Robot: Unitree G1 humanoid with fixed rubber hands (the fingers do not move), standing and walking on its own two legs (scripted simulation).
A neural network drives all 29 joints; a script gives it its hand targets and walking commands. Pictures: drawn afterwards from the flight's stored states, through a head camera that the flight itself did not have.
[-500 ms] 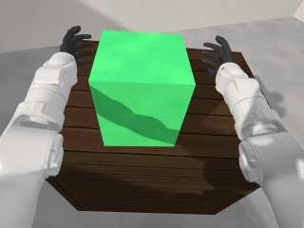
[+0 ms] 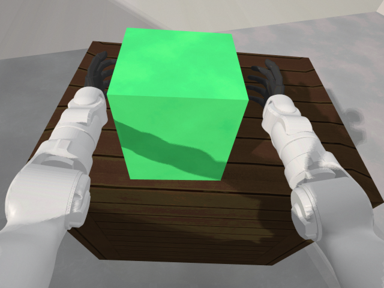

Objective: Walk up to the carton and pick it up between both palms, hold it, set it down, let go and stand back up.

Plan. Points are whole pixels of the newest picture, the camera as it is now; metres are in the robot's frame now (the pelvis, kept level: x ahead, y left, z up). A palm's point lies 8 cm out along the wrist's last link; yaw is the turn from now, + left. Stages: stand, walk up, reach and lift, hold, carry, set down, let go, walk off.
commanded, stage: reach and lift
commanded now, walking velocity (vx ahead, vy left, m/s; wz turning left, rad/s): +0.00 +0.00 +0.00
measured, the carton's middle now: (177, 110) +0.48 +0.05 +0.11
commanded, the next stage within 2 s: none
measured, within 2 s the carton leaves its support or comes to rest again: neither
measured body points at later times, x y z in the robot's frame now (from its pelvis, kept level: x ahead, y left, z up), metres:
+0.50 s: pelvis +0.01 +0.01 +0.00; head +0.07 +0.03 +0.45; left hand +0.49 +0.20 +0.15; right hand +0.50 -0.10 +0.15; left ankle +0.01 +0.14 -0.74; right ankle +0.00 -0.11 -0.74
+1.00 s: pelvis +0.02 +0.02 +0.01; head +0.05 +0.04 +0.46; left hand +0.47 +0.20 +0.15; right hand +0.47 -0.10 +0.15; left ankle +0.01 +0.14 -0.74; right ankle +0.00 -0.11 -0.74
